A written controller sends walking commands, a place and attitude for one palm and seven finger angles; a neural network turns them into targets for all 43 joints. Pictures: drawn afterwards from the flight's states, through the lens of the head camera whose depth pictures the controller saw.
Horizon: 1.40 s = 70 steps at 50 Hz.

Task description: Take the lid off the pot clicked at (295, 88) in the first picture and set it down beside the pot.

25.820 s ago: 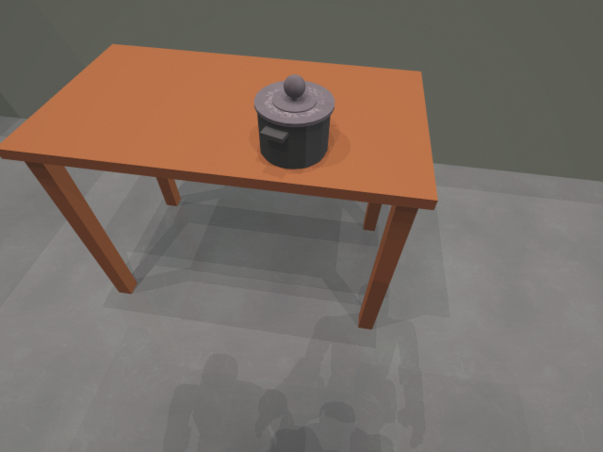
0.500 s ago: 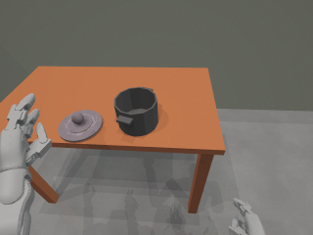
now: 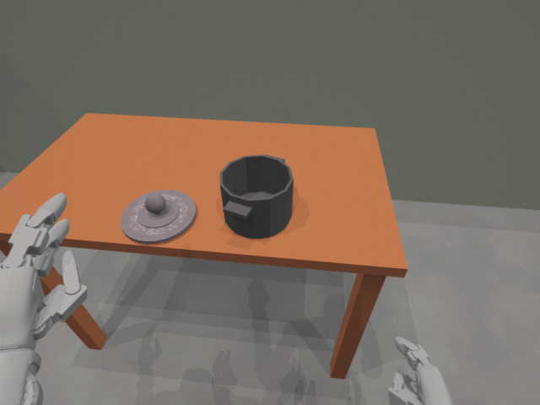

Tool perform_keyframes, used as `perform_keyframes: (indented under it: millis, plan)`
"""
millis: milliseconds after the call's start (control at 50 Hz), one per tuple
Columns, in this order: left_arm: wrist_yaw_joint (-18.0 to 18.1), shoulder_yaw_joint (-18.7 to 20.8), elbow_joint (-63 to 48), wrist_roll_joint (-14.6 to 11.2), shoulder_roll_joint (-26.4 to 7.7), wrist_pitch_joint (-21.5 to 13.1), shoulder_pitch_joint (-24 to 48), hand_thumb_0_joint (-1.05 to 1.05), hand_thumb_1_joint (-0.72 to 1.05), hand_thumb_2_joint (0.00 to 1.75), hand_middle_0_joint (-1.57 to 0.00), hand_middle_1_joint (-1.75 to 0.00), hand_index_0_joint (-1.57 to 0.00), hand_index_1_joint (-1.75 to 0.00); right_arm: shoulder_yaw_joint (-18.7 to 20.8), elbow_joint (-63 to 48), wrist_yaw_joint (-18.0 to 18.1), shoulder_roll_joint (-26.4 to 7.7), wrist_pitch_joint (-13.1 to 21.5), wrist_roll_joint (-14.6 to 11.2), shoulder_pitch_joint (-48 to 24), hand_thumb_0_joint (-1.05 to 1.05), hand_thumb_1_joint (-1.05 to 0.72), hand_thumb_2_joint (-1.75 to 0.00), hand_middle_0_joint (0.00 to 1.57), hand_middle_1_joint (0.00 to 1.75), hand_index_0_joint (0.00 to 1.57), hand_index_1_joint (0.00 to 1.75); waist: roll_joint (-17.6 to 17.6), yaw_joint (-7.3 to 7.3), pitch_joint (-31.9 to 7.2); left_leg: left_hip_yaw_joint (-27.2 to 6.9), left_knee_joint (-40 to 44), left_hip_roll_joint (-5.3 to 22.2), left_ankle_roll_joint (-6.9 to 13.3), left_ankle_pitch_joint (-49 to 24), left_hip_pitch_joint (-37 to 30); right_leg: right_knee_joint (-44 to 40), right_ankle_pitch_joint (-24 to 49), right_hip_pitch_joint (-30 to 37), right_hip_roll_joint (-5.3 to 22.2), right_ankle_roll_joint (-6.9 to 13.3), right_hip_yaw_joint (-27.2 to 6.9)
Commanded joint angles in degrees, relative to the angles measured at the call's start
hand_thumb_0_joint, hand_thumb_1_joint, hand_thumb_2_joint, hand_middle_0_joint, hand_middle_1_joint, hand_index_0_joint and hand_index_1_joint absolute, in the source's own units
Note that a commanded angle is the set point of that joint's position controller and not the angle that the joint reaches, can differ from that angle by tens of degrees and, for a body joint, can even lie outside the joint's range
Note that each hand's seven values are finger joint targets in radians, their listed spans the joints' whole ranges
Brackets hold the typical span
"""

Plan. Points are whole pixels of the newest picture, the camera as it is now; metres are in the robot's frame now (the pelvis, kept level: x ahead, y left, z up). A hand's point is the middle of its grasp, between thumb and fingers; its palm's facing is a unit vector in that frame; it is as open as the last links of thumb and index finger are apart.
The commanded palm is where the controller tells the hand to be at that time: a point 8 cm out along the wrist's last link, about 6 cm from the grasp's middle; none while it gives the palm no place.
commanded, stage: step back with the hand held close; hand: left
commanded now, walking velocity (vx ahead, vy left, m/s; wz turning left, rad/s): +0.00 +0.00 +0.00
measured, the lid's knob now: (155, 203) +0.52 +0.34 -0.03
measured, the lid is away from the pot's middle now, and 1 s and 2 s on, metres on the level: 0.23 0.23 0.23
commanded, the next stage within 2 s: stop stepping back and stand still in 1.58 s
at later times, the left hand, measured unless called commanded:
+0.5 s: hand (72, 301) +0.18 +0.26 +0.14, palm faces +0.24 -0.84 -0.48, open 7.4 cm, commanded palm +0.12 +0.31 +0.17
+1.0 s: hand (12, 347) +0.12 +0.28 +0.15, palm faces +0.36 -0.82 -0.45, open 7.4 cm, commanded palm +0.05 +0.32 +0.17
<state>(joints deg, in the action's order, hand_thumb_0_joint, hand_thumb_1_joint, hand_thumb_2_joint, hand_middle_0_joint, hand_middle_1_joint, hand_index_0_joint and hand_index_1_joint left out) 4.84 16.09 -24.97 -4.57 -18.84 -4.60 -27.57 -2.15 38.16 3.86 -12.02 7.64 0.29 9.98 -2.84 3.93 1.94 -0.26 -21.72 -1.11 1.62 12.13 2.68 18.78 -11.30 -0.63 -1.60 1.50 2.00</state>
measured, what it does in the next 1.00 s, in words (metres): lifts its right foot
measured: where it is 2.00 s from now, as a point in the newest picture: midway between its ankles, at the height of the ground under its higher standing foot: outside the picture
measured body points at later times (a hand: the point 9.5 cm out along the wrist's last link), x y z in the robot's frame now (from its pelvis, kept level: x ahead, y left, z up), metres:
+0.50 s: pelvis -0.02 +0.03 -0.01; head +0.01 +0.04 +0.44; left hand +0.16 +0.30 +0.17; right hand +0.16 -0.22 -0.08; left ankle +0.01 +0.10 -0.75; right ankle +0.00 -0.10 -0.75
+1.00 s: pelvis -0.07 +0.04 -0.01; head -0.06 +0.06 +0.44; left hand +0.09 +0.32 +0.18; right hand +0.09 -0.21 -0.08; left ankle +0.01 +0.10 -0.75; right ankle -0.10 -0.10 -0.71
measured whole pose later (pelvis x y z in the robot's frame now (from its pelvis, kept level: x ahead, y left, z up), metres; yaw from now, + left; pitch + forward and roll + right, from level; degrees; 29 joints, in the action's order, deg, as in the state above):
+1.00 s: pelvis -0.07 +0.04 -0.01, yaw +2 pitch +1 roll -4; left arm 6.7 22.0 -34.8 -0.8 -23.0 -12.4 -34.3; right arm 1.1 31.9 4.6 -11.6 4.9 0.7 14.1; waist -0.5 -1.1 0.4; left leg -1.5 -32.1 -1.5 4.7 9.4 23.5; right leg 44.6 -19.4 -19.0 -3.8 -0.6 -0.7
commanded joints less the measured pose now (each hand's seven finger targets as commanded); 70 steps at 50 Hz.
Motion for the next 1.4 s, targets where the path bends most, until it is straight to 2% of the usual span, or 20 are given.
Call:
perform_keyframes:
  millis: [0, 80, 100, 140, 200, 420, 540, 620, 720, 780, 820, 880, 920, 980, 1040, 1100, 1140, 1220, 1280, 1380]
  plan:
    - [0.9, 4.3, -12.0, 0.0, -7.8, -3.6, 5.4, 0.0, 0.9, 0.9, -0.2, -0.3, -0.2, -0.3, 2.0, -9.6, 0.6, -6.0, 3.2, -0.3, -8.3, 0.0, -0.9, -0.9, 0.2, 0.3, 0.2, 0.3, 0.0, -0.85, -1.1, -1.6, 4.4, 1.6, 0.2, -3.7, 0.4, -3.9, 1.0, -5.2, 0.8, 0.3, -0.8]
    - [1.3, 5.8, -15.0, 0.3, -9.8, -3.8, 6.5, 0.0, 0.9, 0.9, -0.2, -0.3, -0.2, -0.3, 2.0, -9.8, 0.4, -6.2, 3.3, -0.2, -8.4, 0.0, -0.9, -0.9, 0.2, 0.3, 0.2, 0.3, -2.7, -0.54, -3.3, -1.9, 4.2, 1.6, -0.1, -4.6, 0.5, -3.1, 2.2, -3.7, 0.9, 0.5, -1.0]
    - [2.0, 16.0, -20.9, 0.6, -19.3, -7.1, 14.7, 0.0, 0.9, 0.9, -0.2, -0.3, -0.2, -0.3, 2.3, -12.4, 0.3, -8.2, 1.8, -0.6, -8.6, 0.0, -0.9, -0.9, 0.2, 0.3, 0.2, 0.3, -2.2, -1.78, 1.1, -3.3, 2.8, 2.7, 2.0, 1.8, 6.8, -5.0, 1.7, -7.9, 3.6, 0.1, -6.1]
    - [1.3, 10.1, -12.6, 1.0, -11.5, -7.3, 3.5, 0.0, 0.9, 0.9, -0.2, -0.3, -0.2, -0.3, 2.6, -11.3, 0.1, -7.1, 0.5, 0.0, -7.0, 0.0, -0.9, -0.9, 0.2, 0.3, 0.2, 0.3, 4.0, -2.31, 1.6, -3.9, -0.5, 2.0, 2.1, -0.1, 6.0, -6.7, -0.2, -11.2, 5.7, 0.3, -7.5]
    - [0.6, 7.1, -12.5, 1.3, -8.4, -7.6, -1.2, 0.0, 0.9, 0.9, -0.2, -0.3, -0.2, -0.3, 3.1, -12.4, -0.4, -7.6, -0.8, -0.1, -6.2, 0.0, -0.9, -0.9, 0.2, 0.3, 0.2, 0.3, 1.8, -3.08, -1.5, -4.0, -0.9, 2.9, 1.9, -4.7, 6.2, -3.8, 5.3, -10.2, 6.2, 0.2, -5.6]
    - [1.4, 12.3, -23.1, 1.1, -13.6, -8.9, -9.0, 0.0, 0.9, 0.9, -0.2, -0.3, -0.2, -0.3, 5.3, -16.7, 0.1, -8.2, -3.9, -1.1, -3.9, 0.0, -0.9, -0.9, 0.2, 0.3, 0.2, 0.3, -3.1, -2.87, -13.5, -6.3, -0.7, 7.3, 1.9, -27.9, 8.4, 10.7, 16.2, -3.7, 3.3, -1.9, -1.7]
    - [1.4, 12.1, -21.8, 1.5, -11.7, -8.8, -9.4, 0.0, 0.9, 0.9, -0.2, -0.3, -0.2, -0.3, 5.8, -16.8, -0.1, -8.6, -2.7, -0.4, -3.5, 0.0, -0.9, -0.9, 0.2, 0.3, 0.2, 0.3, -7.0, -3.1, -7.8, -9.7, 4.3, 12.0, 4.5, -9.8, 21.8, 19.0, -2.0, -3.4, 2.1, -2.1, -2.5]
    - [1.5, 12.6, -18.5, 2.1, -11.5, -8.8, -8.3, 0.0, 0.9, 0.9, -0.2, -0.3, -0.2, -0.3, 5.8, -17.2, 0.1, -8.5, -2.2, -1.1, -3.0, 0.0, -0.9, -0.9, 0.2, 0.3, 0.2, 0.3, 1.8, -3.96, -3.4, -9.2, 1.4, 8.2, 4.5, 12.3, 32.4, 13.7, 6.3, -0.5, 3.7, -1.3, -5.3]
    - [2.2, 10.6, -20.2, 1.2, -11.4, -10.1, -6.7, 0.0, 0.9, 0.9, -0.2, -0.3, -0.2, -0.3, 6.5, -15.6, 0.0, -7.4, -2.4, -1.2, -1.4, 0.0, -0.9, -0.9, 0.2, 0.3, 0.2, 0.3, 11.4, -5.43, -6.2, -3.8, -17.0, 1.2, 0.5, 7.9, 13.9, -1.6, -2.3, -21.0, 14.3, 4.4, -14.3]
    - [3.1, 10.6, -21.6, 1.4, -12.1, -10.7, -6.5, 0.0, 0.9, 0.9, -0.2, -0.3, -0.2, -0.3, 6.0, -15.3, 0.5, -6.8, -2.5, -0.9, -2.1, 0.0, -0.9, -0.9, 0.2, 0.3, 0.2, 0.3, 6.6, -5.74, -5.4, -4.3, -16.6, 1.8, 0.4, 7.2, 12.0, -1.1, -5.4, -25.1, 14.0, 4.4, -12.5]
    - [3.5, 11.0, -23.6, 1.6, -12.7, -11.4, -6.2, 0.0, 0.9, 0.9, -0.2, -0.3, -0.2, -0.3, 5.6, -15.7, 1.0, -7.4, -2.0, -0.8, -2.9, 0.0, -0.9, -0.9, 0.2, 0.3, 0.2, 0.3, 0.7, -5.5, -4.8, -7.2, -8.2, 4.2, 1.2, 7.1, 14.4, 3.5, -5.5, -23.1, 8.9, 2.0, -7.6]
    - [3.5, 12.6, -24.9, 2.8, -13.0, -12.7, -6.0, 0.0, 0.9, 0.9, -0.2, -0.3, -0.2, -0.3, 5.3, -16.5, 1.7, -8.9, -0.3, -0.6, -4.1, 0.0, -0.9, -0.9, 0.2, 0.3, 0.2, 0.3, -13.6, -4.43, -4.2, -18.5, 12.4, 14.0, 4.8, 27.6, 32.9, 20.8, -6.6, -5.9, -1.0, -1.9, -2.1]
    - [3.3, 13.0, -24.5, 4.1, -12.9, -12.5, -3.7, 0.0, 0.9, 0.9, -0.2, -0.3, -0.2, -0.3, 5.4, -15.9, 1.6, -8.0, 0.6, 0.5, -3.1, 0.0, -0.9, -0.9, 0.2, 0.3, 0.2, 0.3, -15.5, -4.31, -2.6, -22.2, 17.4, 17.3, 7.3, 30.6, 40.9, 34.3, -8.6, -2.4, -2.2, -2.2, -3.9]
    - [3.0, 12.3, -23.8, 3.4, -12.1, -12.6, -5.8, 0.0, 0.9, 0.9, -0.2, -0.3, -0.2, -0.3, 6.5, -15.2, 0.5, -7.4, 2.0, 0.2, -1.8, 0.0, -0.9, -0.9, 0.2, 0.3, 0.2, 0.3, -5.6, -3.82, -5.6, -18.2, 10.8, 16.2, 7.4, 15.2, 29.1, 29.8, -13.9, -8.4, -1.8, -1.8, -4.6]
    - [2.5, 10.5, -22.1, 2.0, -10.5, -11.7, -10.5, 0.0, 0.9, 0.9, -0.2, -0.3, -0.2, -0.3, 6.3, -13.7, -0.6, -7.1, 2.4, -0.2, -0.9, 0.0, -0.9, -0.9, 0.2, 0.3, 0.2, 0.3, -3.1, -3.81, -8.9, -15.5, 8.4, 13.3, 5.1, 7.8, 14.2, 14.3, -16.4, -14.1, -2.1, -1.5, -2.0]
    - [1.9, 10.3, -22.9, 1.6, -11.4, -12.7, -8.6, 0.0, 0.9, 0.9, -0.2, -0.3, -0.2, -0.3, 5.7, -11.7, -0.7, -7.3, 1.8, 0.5, -1.0, 0.0, -0.9, -0.9, 0.2, 0.3, 0.2, 0.3, -6.2, -3.7, -13.4, -12.2, 1.9, 11.6, 3.0, -13.6, 3.9, -0.9, -5.4, -13.1, -1.2, -1.0, -1.7]
    - [1.1, 11.3, -24.0, 1.7, -13.8, -13.6, -6.3, 0.0, 0.9, 0.9, -0.2, -0.3, -0.2, -0.3, 5.6, -11.1, -0.5, -7.4, 0.8, 0.5, -1.2, 0.0, -0.9, -0.9, 0.2, 0.3, 0.2, 0.3, -2.4, -3.61, -18.4, -7.0, -5.9, 9.6, 1.9, -28.5, -2.7, -2.1, 10.3, -13.0, 1.0, -1.6, -3.3]
    - [0.5, 15.0, -27.4, 0.8, -16.7, -14.7, -6.8, 0.0, 0.9, 0.9, -0.2, -0.3, -0.2, -0.3, 6.1, -12.7, -0.5, -6.9, -0.6, -0.4, -2.8, 0.0, -0.9, -0.9, 0.2, 0.3, 0.2, 0.3, -0.8, -3.22, -25.2, -1.7, -9.0, 7.2, 1.6, -38.0, -8.5, 3.7, 21.5, -13.0, 0.3, -3.9, -2.0]
    - [0.0, 17.1, -26.6, -0.6, -17.5, -14.4, -13.0, 0.0, 0.9, 0.9, -0.2, -0.3, -0.2, -0.3, 5.9, -14.9, -0.9, -6.3, -2.2, -1.5, -4.1, 0.0, -0.9, -0.9, 0.2, 0.3, 0.2, 0.3, 3.6, -3.16, -24.4, 0.4, -12.2, 5.7, 0.8, -27.7, -6.6, 3.2, 23.4, -14.9, 2.8, -4.5, -3.1]
    - [0.7, 12.6, -19.9, -0.5, -14.9, -13.8, -8.1, 0.0, 0.9, 0.9, -0.2, -0.3, -0.2, -0.3, 5.7, -14.6, 0.2, -6.3, -2.5, -1.4, -6.2, 0.0, -0.9, -0.9, 0.2, 0.3, 0.2, 0.3, 5.2, -5.83, -3.1, 0.0, -21.2, 2.6, -1.8, 1.8, 4.0, -5.5, 0.8, -34.1, 12.6, 0.9, -8.1]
